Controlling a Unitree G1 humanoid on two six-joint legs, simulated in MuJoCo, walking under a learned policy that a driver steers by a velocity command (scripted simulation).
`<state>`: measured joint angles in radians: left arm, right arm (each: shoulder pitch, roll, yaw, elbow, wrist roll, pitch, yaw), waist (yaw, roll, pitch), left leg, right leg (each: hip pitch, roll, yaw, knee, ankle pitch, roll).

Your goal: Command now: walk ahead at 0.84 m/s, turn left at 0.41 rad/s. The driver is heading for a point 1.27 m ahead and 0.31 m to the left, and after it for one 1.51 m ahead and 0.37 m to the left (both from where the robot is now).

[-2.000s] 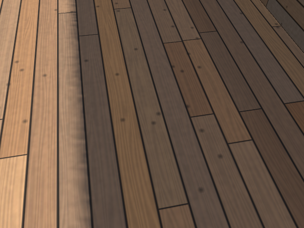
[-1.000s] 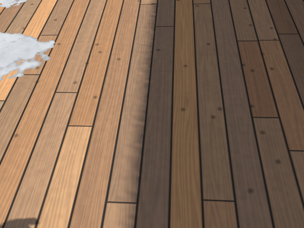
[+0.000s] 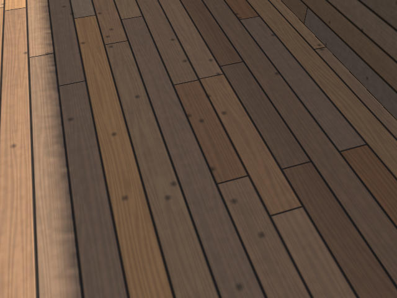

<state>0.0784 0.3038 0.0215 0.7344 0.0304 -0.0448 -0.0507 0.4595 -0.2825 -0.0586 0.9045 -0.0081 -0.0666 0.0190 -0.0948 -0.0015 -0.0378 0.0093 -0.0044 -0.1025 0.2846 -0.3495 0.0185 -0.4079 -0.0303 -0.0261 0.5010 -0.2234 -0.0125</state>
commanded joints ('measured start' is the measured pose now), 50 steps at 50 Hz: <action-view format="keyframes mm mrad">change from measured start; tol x64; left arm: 1 396 206 71 42 20 -40 46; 50 380 185 85 88 -6 10 29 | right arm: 1 -164 -114 -20 -107 -3 -28 4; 50 -156 -87 41 -189 -19 -76 -32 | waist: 1 303 -116 -72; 50 206 -102 -192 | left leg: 1 -564 40 -35 409 120 136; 22 -364 -93 332 493 223 203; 28 220 278 -623 -68 -117 431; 46 159 158 192 365 1583 14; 50 -875 -50 -47 1371 -17 7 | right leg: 1 688 -136 178 -107 -228 -39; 3 636 -413 717 -324 -733 -86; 22 517 -229 -274 19 1441 26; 26 -422 83 -18 1238 -267 32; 46 249 156 -126 97 210 -153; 50 823 -249 856 -220 -214 -456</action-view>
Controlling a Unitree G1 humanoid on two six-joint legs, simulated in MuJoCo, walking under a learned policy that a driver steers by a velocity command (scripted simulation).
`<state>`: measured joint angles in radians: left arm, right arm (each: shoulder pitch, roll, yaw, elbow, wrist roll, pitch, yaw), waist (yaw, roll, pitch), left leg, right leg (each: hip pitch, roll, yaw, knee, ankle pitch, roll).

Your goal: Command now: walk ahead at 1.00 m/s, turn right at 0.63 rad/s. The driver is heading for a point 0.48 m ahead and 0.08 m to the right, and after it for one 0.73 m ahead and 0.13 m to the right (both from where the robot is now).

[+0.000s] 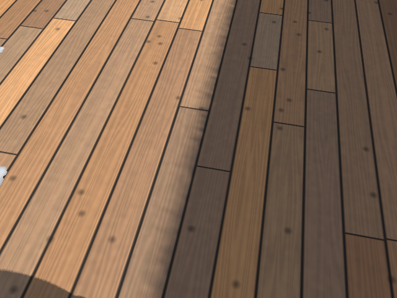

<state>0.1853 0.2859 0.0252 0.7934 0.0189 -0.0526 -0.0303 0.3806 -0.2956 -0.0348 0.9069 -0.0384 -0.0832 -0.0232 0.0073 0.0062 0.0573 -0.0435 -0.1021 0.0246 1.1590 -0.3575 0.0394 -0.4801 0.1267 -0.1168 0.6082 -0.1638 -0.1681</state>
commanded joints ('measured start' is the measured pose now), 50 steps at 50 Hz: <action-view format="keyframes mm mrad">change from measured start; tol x32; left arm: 1 247 149 70 37 -4 16 10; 50 7 42 9 -30 9 -12 21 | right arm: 1 -149 -104 15 -202 2 -68 19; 14 -504 -46 65 -396 5 -8 46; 19 185 -262 -36 -243 -26 -27 -23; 50 31 11 18 -119 24 93 2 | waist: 1 74 34 -166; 9 7 -7 95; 18 -171 -60 -302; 20 -65 450 -558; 23 -80 21 -157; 31 45 76 38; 40 79 -170 -596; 50 -66 -55 -200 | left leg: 1 -787 99 -178 393 63 -7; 17 -27 77 -41 -672 285 -31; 20 548 648 -955 -846 -327 127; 36 -147 288 160 -677 1112 13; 38 -223 216 182 -210 702 -15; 39 -456 94 163 246 -357 -42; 50 -247 162 -28 -266 66 -52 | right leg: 1 712 -380 844 -368 -314 -256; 8 27 -144 498 -517 15 -153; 17 366 -133 484 2 706 28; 20 -216 0 270 827 -358 52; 21 -317 -101 238 854 -222 43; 30 -283 -192 135 497 -6 89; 37 464 -27 68 -54 299 8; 40 995 -595 637 86 1562 -243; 43 525 -413 480 -157 914 -165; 50 173 -277 219 -273 808 -77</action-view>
